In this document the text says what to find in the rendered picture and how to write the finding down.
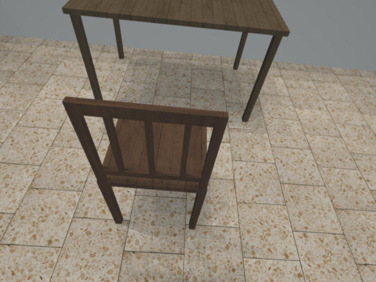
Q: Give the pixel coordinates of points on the chair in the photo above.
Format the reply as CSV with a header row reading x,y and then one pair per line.
x,y
151,147

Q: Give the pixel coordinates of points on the table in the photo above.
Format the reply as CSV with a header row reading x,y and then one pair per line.
x,y
246,16

